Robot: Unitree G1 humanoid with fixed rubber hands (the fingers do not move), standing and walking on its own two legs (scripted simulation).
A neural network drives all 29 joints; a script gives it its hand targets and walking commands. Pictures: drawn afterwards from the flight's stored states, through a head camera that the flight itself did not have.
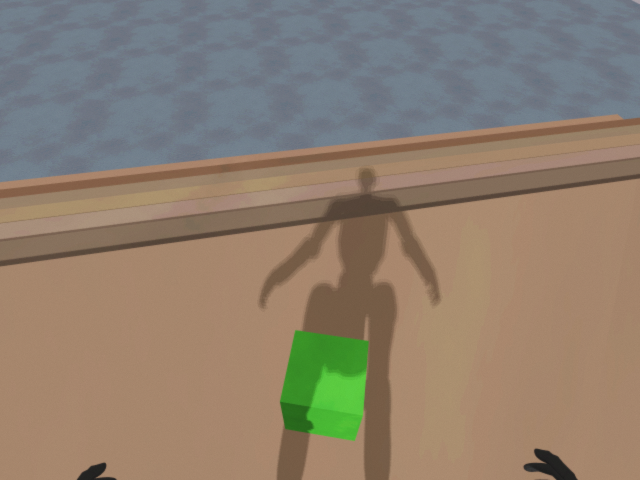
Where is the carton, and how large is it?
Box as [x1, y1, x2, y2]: [280, 330, 368, 440]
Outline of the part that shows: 295,330 280,399 285,428 354,440 362,416 368,341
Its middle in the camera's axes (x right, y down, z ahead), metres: +0.02 +0.43 +1.12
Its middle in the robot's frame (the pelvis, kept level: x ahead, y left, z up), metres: +0.46 -0.03 -0.66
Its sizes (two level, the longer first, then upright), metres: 0.210 0.200 0.250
